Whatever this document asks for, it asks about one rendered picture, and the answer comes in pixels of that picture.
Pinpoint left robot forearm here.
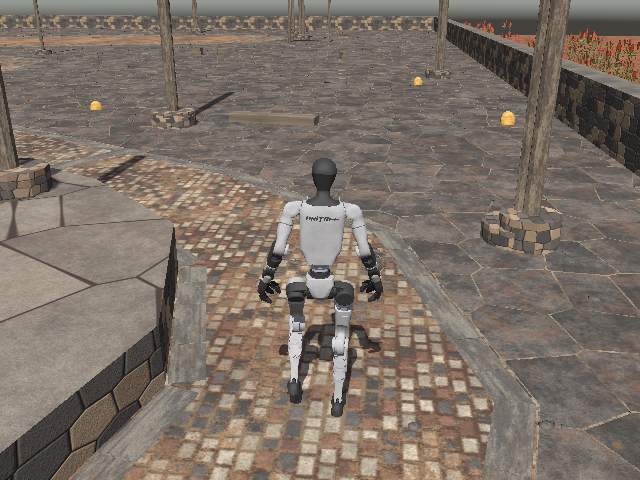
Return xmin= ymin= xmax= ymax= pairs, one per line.
xmin=261 ymin=240 xmax=282 ymax=283

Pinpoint right robot thigh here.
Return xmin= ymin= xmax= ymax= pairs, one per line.
xmin=332 ymin=280 xmax=354 ymax=355

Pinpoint left robot foot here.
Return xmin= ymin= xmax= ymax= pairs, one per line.
xmin=287 ymin=378 xmax=301 ymax=396

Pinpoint robot right hand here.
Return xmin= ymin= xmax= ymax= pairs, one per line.
xmin=360 ymin=279 xmax=383 ymax=302

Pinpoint right robot forearm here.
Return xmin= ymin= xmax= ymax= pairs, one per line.
xmin=361 ymin=242 xmax=381 ymax=283

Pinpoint left robot upper arm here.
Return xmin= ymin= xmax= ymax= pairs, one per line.
xmin=272 ymin=201 xmax=302 ymax=256

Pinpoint robot left hand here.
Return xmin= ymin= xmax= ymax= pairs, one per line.
xmin=257 ymin=279 xmax=281 ymax=304

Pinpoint right robot upper arm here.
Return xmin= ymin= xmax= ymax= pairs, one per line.
xmin=343 ymin=202 xmax=371 ymax=258

